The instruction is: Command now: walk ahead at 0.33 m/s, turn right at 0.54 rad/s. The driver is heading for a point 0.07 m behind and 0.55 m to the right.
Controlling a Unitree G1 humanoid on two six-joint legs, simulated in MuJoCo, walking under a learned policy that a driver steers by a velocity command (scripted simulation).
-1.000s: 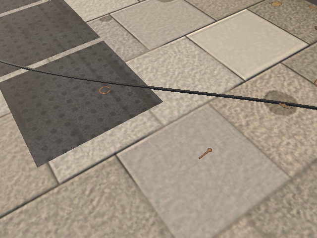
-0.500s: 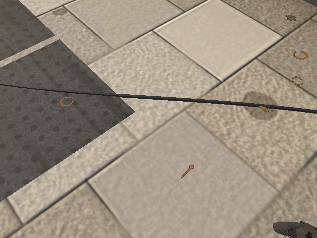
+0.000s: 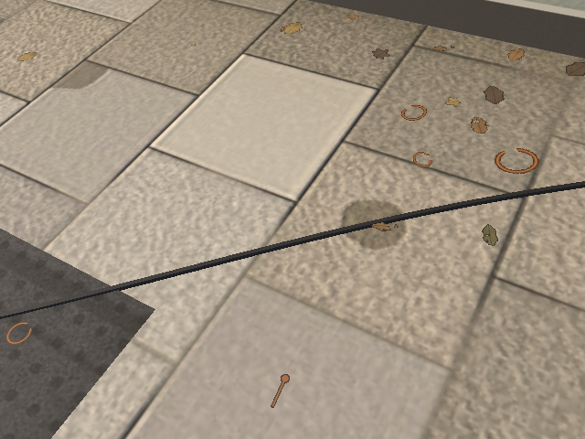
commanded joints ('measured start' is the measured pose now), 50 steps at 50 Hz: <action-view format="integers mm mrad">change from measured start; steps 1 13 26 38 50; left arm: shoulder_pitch -24 22 -49 -130 -152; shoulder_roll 192 93 76 102 93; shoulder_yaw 55 22 15 18 11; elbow -64 -26 66 112 215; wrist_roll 1 26 17 13 10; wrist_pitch -24 -1 52 19 20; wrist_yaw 15 16 27 17 18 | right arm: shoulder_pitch -125 70 -55 7 14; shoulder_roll -45 -170 -30 -25 -42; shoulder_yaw -5 -13 52 63 58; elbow -80 -60 8 91 171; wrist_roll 1 -51 0 -4 -2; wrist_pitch -27 -52 27 40 63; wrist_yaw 4 9 -12 -16 -40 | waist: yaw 6 -35 13 -36 -42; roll -154 24 68 -71 -37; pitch -7 -238 -122 -57 -49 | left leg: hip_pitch -113 619 287 367 412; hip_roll -9 184 130 9 12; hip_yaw -17 -172 -114 6 4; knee -155 -387 -549 -414 -418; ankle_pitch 112 769 65 163 197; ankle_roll -31 146 169 50 40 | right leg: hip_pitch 115 -80 92 9 12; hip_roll -182 -29 -37 -63 -47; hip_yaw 222 148 -37 11 -13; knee -183 364 52 89 65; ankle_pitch -15 180 99 247 247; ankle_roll -141 14 112 62 61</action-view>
